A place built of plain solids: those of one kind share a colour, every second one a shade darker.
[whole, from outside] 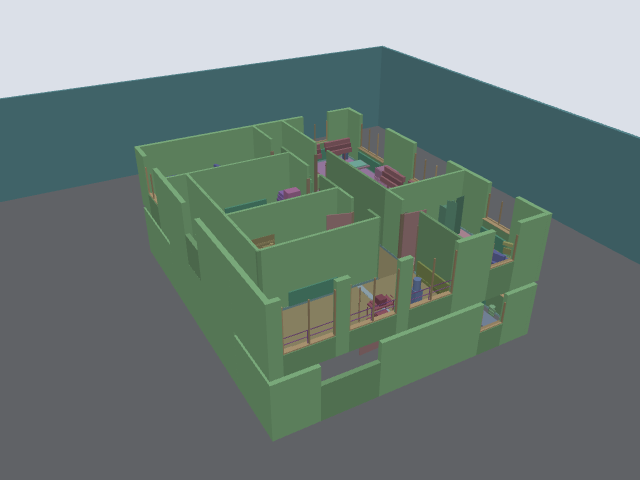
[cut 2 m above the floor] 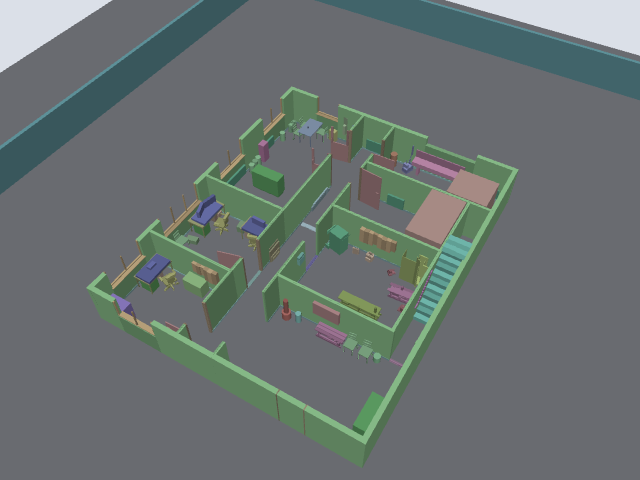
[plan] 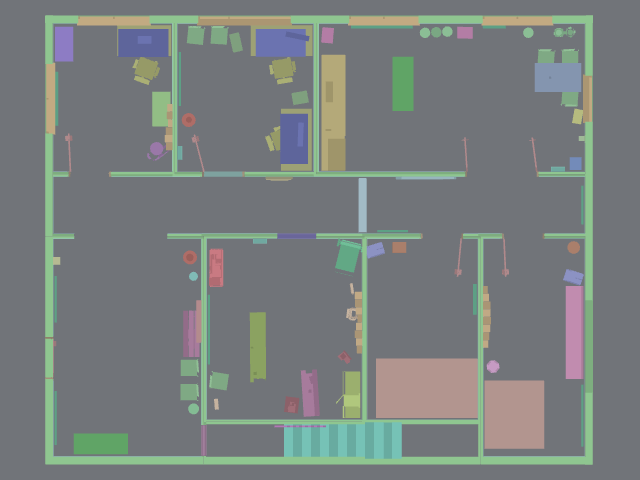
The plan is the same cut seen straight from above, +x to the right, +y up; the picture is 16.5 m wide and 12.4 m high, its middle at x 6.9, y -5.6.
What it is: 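A works' own office and amenities block on a factory's ground, two floors round a stairwell, for the staff and hands of a middling works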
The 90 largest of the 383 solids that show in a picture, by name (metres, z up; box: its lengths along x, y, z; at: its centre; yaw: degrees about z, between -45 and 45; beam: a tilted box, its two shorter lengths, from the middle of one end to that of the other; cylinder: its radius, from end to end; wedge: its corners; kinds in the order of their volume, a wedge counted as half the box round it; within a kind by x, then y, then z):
{
 "yard_bound_1": {"box": [0.2, 29.24, 5.93], "at": [-9.97, -5.51, 2.92]},
 "yard_bound_2": {"box": [34.9, 0.2, 5.93], "at": [7.38, 9.01, 2.92]},
 "yard_bound_3": {"box": [0.2, 29.24, 5.93], "at": [24.72, -5.51, 2.92]},
 "wall_1": {"box": [0.2, 5.9, 2.5], "at": [-0.1, -8.45, 1.2]},
 "wall_2": {"box": [0.2, 5.9, 2.95], "at": [-0.1, -8.45, 4.11]},
 "wall_3": {"box": [0.2, 1.6, 2.5], "at": [-0.1, -4.7, 1.2]},
 "wall_4": {"box": [0.2, 1.6, 2.95], "at": [-0.1, -4.7, 4.11]},
 "wall_5": {"box": [0.2, 1.06, 2.5], "at": [-0.1, -3.38, 1.2]},
 "wall_6": {"box": [0.2, 1.21, 2.95], "at": [-0.1, -3.3, 4.11]},
 "wall_7": {"box": [0.2, 1.81, 1.15], "at": [-0.1, -1.95, 0.53]},
 "wall_8": {"box": [0.2, 1.41, 2.95], "at": [-0.1, -0.5, 4.11]},
 "wall_9": {"box": [0.2, 1.26, 2.5], "at": [-0.1, -0.42, 1.2]},
 "wall_10": {"box": [0.86, 0.2, 2.5], "at": [0.23, 0.1, 1.2]},
 "wall_11": {"box": [1.36, 0.2, 2.95], "at": [0.47, 0.1, 4.11]},
 "wall_12": {"box": [1.41, 0.2, 2.95], "at": [0.5, -11.3, 4.11]},
 "wall_13": {"box": [1.86, 0.2, 1.15], "at": [1.57, 0.1, 0.53]},
 "wall_14": {"box": [3.46, 0.06, 2.95], "at": [1.73, -3.93, 4.11]},
 "wall_15": {"box": [3.46, 0.06, 2.95], "at": [1.73, -3.87, 4.11]},
 "wall_16": {"box": [4.1, 0.2, 2.5], "at": [1.85, -11.3, 1.2]},
 "wall_17": {"box": [2.36, 0.2, 1.15], "at": [2.33, 0.1, 3.21]},
 "wall_18": {"box": [0.06, 3.9, 2.5], "at": [3.12, -1.95, 1.2]},
 "wall_19": {"box": [0.06, 3.9, 2.5], "at": [3.18, -1.95, 1.2]},
 "wall_20": {"box": [1.21, 0.2, 2.95], "at": [3.3, -11.3, 4.11]},
 "wall_21": {"box": [0.06, 4.86, 2.5], "at": [3.87, -7.93, 1.2]},
 "wall_22": {"box": [0.06, 4.86, 2.95], "at": [3.87, -7.93, 4.11]},
 "wall_23": {"box": [0.06, 4.8, 2.5], "at": [3.93, -7.9, 1.2]},
 "wall_24": {"box": [0.06, 4.8, 2.95], "at": [3.93, -7.9, 4.11]},
 "wall_25": {"box": [2.31, 0.2, 2.95], "at": [4.65, 0.1, 4.11]},
 "wall_26": {"box": [2.41, 0.2, 1.05], "at": [4.95, 0.1, 0.47]},
 "wall_27": {"box": [2.56, 0.2, 2.95], "at": [5.17, -11.3, 4.11]},
 "wall_28": {"box": [4.15, 0.06, 2.5], "at": [5.97, -10.27, 1.2]},
 "wall_29": {"box": [4.21, 0.06, 2.93], "at": [6.0, -10.33, 1.42]},
 "wall_30": {"box": [4.25, 0.06, 2.95], "at": [6.03, -10.27, 4.11]},
 "wall_31": {"box": [4.31, 0.06, 2.95], "at": [6.05, -10.33, 4.11]},
 "wall_32": {"box": [0.06, 3.9, 2.5], "at": [6.77, -1.95, 1.2]},
 "wall_33": {"box": [0.06, 3.9, 2.5], "at": [6.83, -1.95, 1.2]},
 "wall_34": {"box": [4.76, 0.06, 2.95], "at": [6.92, -3.87, 4.11]},
 "wall_35": {"box": [4.83, 0.06, 2.95], "at": [6.95, -3.93, 4.11]},
 "wall_36": {"box": [1.46, 0.2, 1.6], "at": [7.17, -11.3, 3.43]},
 "wall_37": {"box": [0.86, 0.2, 2.5], "at": [7.22, 0.1, 1.2]},
 "wall_38": {"box": [7.15, 0.2, 2.93], "at": [7.47, -11.3, 1.42]},
 "wall_39": {"box": [0.06, 4.8, 2.5], "at": [8.02, -7.9, 1.2]},
 "wall_40": {"box": [0.06, 4.8, 2.5], "at": [8.08, -7.9, 1.2]},
 "wall_41": {"box": [0.06, 4.8, 2.95], "at": [8.12, -7.9, 4.11]},
 "wall_42": {"box": [0.06, 4.8, 2.95], "at": [8.18, -7.9, 4.11]},
 "wall_43": {"box": [1.81, 0.2, 1.15], "at": [8.55, 0.1, 0.53]},
 "wall_44": {"box": [3.92, 0.06, 2.5], "at": [8.7, -3.93, 1.2]},
 "wall_45": {"box": [3.85, 0.06, 2.5], "at": [8.73, -3.87, 1.2]},
 "wall_46": {"box": [1.11, 0.2, 2.95], "at": [8.75, 0.1, 4.11]},
 "wall_47": {"box": [0.06, 3.9, 2.95], "at": [9.27, -1.95, 4.11]},
 "wall_48": {"box": [0.06, 3.9, 2.95], "at": [9.33, -1.95, 4.11]},
 "wall_49": {"box": [3.16, 0.2, 2.95], "at": [9.47, -11.3, 4.11]},
 "wall_50": {"box": [3.06, 0.06, 2.93], "at": [9.52, -10.33, 1.42]},
 "wall_51": {"box": [3.0, 0.06, 2.5], "at": [9.55, -10.27, 1.2]},
 "wall_52": {"box": [2.96, 0.06, 2.95], "at": [9.57, -10.33, 4.11]},
 "wall_53": {"box": [2.9, 0.06, 2.95], "at": [9.6, -10.27, 4.11]},
 "wall_54": {"box": [1.51, 0.2, 2.95], "at": [10.05, 0.1, 4.11]},
 "wall_55": {"box": [1.66, 0.2, 2.5], "at": [10.28, 0.1, 1.2]},
 "wall_56": {"box": [0.06, 4.8, 2.5], "at": [11.02, -7.9, 1.2]},
 "wall_57": {"box": [0.06, 4.8, 2.95], "at": [11.02, -7.9, 4.11]},
 "wall_58": {"box": [0.06, 4.86, 2.5], "at": [11.08, -7.93, 1.2]},
 "wall_59": {"box": [0.06, 4.92, 2.95], "at": [11.08, -7.9, 4.11]},
 "wall_60": {"box": [1.81, 0.2, 1.15], "at": [12.0, 0.1, 0.53]},
 "wall_61": {"box": [2.9, 0.2, 2.5], "at": [12.5, -11.3, 1.2]},
 "wall_62": {"box": [2.9, 0.2, 2.95], "at": [12.5, -11.3, 4.11]},
 "wall_63": {"box": [1.66, 0.2, 2.95], "at": [13.12, 0.1, 4.11]},
 "wall_64": {"box": [1.06, 0.2, 2.5], "at": [13.43, 0.1, 1.2]},
 "wall_65": {"box": [0.2, 1.86, 2.5], "at": [13.85, -10.47, 1.2]},
 "wall_66": {"box": [0.2, 2.41, 1.65], "at": [13.85, -8.35, 0.78]},
 "wall_67": {"box": [0.2, 1.66, 2.5], "at": [13.85, -6.33, 1.2]},
 "wall_68": {"box": [0.2, 1.6, 2.5], "at": [13.85, -4.7, 1.2]},
 "wall_69": {"box": [0.2, 1.36, 2.5], "at": [13.85, -3.23, 1.2]},
 "wall_70": {"box": [0.2, 1.36, 2.95], "at": [13.85, -3.23, 4.11]},
 "wall_71": {"box": [0.2, 1.56, 2.5], "at": [13.85, -0.57, 1.2]},
 "wall_72": {"box": [0.2, 1.56, 2.95], "at": [13.85, -0.57, 4.11]},
 "wc_cubicles_1": {"box": [2.63, 1.54, 2.08], "at": [9.66, -9.43, 0.99]},
 "wc_cubicles_2": {"box": [1.54, 1.77, 2.08], "at": [11.92, -10.11, 0.99]},
 "raised_floor_gallery_1": {"box": [11.18, 1.73, 0.25], "at": [5.53, -4.7, 2.75]},
 "raised_floor_gallery_2": {"box": [2.83, 7.43, 0.25], "at": [12.4, -7.55, 2.75]},
 "raised_floor_drawing_1": {"box": [9.43, 4.03, 0.25], "at": [4.65, -1.95, 2.75]},
 "raised_floor_manager_1": {"box": [4.58, 4.03, 0.25], "at": [11.53, -1.95, 2.75]},
 "stair_1": {"box": [0.25, 0.94, 1.9], "at": [7.95, -10.78, 0.9]},
 "stair_2": {"box": [0.25, 0.94, 2.11], "at": [8.19, -10.78, 1.0]},
 "stair_3": {"box": [0.25, 0.94, 2.31], "at": [8.42, -10.78, 1.11]},
 "stair_4": {"box": [0.25, 0.94, 2.52], "at": [8.65, -10.78, 1.21]},
 "stair_5": {"box": [0.25, 0.94, 2.72], "at": [8.88, -10.78, 1.31]},
 "counter_1": {"box": [1.4, 0.55, 0.95], "at": [1.24, -10.87, 0.57]},
 "counter_2": {"box": [0.55, 1.4, 0.95], "at": [9.04, -1.57, 0.57]},
 "kitchenette_1": {"box": [0.6, 3.0, 0.68], "at": [7.24, -2.31, 0.44]},
 "filing_lateral_1": {"box": [0.48, 0.9, 1.05], "at": [0.29, -0.54, 0.48]}
}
